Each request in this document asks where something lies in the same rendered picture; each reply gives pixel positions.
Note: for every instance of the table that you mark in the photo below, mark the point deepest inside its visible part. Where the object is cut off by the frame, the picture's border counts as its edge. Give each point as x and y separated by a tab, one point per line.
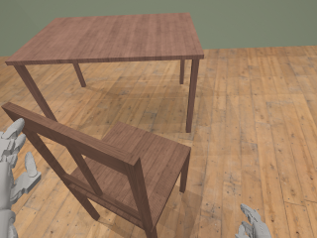
112	38

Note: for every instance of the left robot forearm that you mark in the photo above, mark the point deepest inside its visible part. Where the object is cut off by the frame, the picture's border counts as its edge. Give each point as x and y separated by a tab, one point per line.
7	219

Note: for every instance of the robot left hand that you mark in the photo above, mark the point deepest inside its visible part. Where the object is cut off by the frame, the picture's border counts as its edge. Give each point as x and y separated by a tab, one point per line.
10	146

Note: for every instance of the chair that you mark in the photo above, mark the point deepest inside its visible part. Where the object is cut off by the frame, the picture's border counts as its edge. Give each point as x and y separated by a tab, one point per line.
130	172

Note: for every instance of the robot right hand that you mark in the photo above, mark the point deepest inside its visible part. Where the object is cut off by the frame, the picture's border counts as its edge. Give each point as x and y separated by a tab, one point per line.
258	228

